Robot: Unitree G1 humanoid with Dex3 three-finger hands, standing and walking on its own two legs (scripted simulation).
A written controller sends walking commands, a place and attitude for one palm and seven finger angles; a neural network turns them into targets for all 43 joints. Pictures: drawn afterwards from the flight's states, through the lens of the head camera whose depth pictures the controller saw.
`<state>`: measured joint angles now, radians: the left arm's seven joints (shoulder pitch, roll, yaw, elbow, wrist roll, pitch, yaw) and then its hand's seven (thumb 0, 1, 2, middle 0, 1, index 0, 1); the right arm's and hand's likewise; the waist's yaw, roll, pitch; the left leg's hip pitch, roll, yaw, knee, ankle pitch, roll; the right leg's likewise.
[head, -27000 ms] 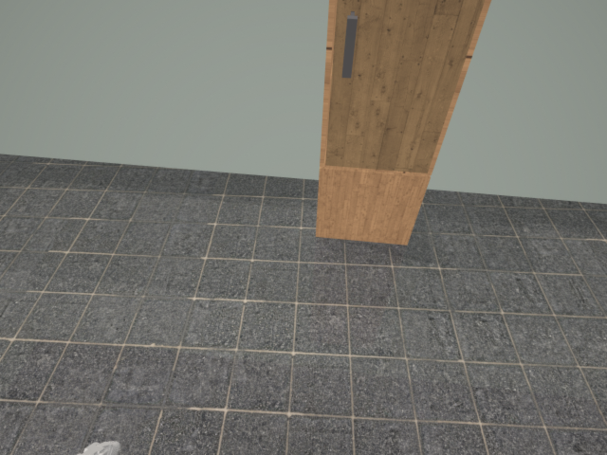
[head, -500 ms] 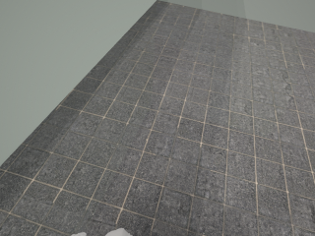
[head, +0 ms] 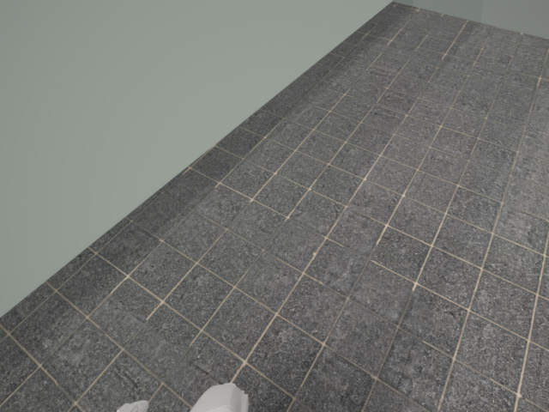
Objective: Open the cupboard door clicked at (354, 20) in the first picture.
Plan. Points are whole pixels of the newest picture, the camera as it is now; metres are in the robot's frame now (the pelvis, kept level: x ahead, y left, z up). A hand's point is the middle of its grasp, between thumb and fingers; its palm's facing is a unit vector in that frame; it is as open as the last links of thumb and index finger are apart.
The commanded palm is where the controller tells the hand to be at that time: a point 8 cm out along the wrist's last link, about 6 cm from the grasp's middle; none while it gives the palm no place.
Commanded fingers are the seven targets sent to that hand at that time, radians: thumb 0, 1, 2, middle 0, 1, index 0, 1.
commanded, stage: turn to face it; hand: left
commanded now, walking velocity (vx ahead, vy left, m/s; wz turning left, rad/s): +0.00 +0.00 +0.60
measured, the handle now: out of the picture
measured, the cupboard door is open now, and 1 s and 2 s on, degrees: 49 49 49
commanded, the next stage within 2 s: none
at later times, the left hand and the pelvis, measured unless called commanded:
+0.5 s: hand out of the picture +0.04 +0.20 -0.16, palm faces +0.33 -0.89 -0.31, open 7.4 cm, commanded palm none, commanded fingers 0.00 0.90 0.90 -0.20 -0.30 -0.20 -0.30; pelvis +0.01 -0.04 -0.01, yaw +19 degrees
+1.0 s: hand out of the picture -0.06 +0.17 -0.17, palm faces +0.63 -0.74 -0.24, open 7.4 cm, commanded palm none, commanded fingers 0.00 0.90 0.90 -0.20 -0.30 -0.20 -0.30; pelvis +0.01 -0.05 +0.00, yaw +38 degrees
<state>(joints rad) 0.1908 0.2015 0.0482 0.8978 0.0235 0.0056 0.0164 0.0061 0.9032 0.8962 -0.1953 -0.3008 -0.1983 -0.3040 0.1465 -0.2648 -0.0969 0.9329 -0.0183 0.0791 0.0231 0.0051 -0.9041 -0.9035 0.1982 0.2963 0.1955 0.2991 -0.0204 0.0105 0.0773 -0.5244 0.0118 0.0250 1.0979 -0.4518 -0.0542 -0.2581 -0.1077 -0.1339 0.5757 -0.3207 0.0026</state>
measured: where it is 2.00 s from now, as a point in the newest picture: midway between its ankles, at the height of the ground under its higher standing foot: outside the picture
